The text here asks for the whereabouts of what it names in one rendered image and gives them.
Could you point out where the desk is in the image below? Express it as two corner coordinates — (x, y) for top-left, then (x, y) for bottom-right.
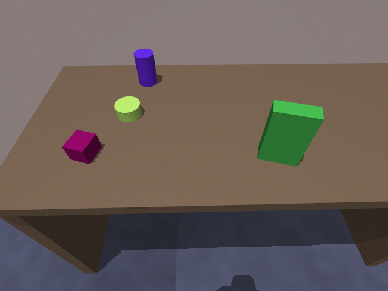
(0, 63), (388, 274)

